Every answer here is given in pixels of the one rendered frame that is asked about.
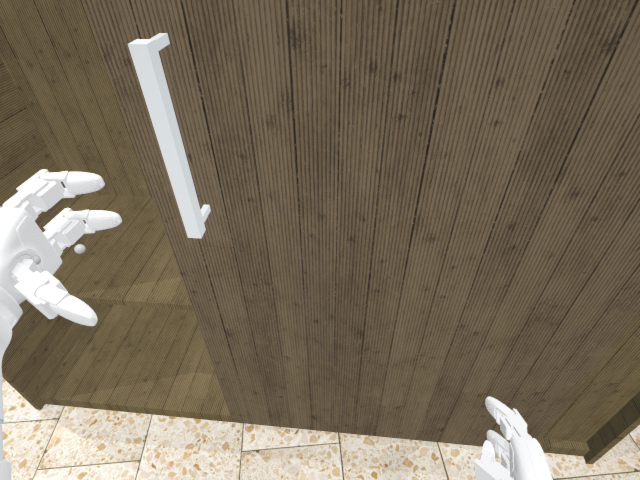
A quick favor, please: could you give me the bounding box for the left robot forearm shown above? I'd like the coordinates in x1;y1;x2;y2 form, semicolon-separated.
0;286;23;480

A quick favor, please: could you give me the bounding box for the handle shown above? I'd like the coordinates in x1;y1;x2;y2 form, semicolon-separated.
128;33;211;239

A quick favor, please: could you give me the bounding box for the left robot hand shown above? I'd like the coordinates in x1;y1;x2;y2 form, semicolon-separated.
0;169;122;326

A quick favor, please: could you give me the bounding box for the wardrobe door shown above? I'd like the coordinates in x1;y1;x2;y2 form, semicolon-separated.
537;313;640;442
82;0;640;446

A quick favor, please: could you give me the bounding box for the right robot hand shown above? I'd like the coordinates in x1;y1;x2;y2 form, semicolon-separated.
475;396;553;480

